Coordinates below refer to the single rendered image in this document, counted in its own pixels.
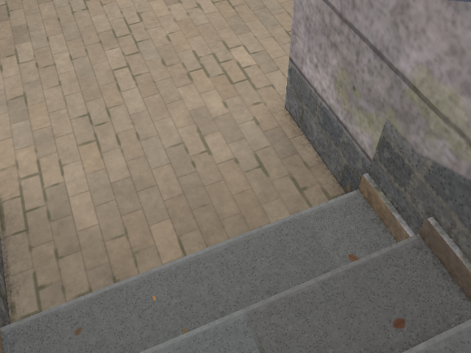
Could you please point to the stairs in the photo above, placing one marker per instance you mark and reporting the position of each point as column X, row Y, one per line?
column 329, row 279

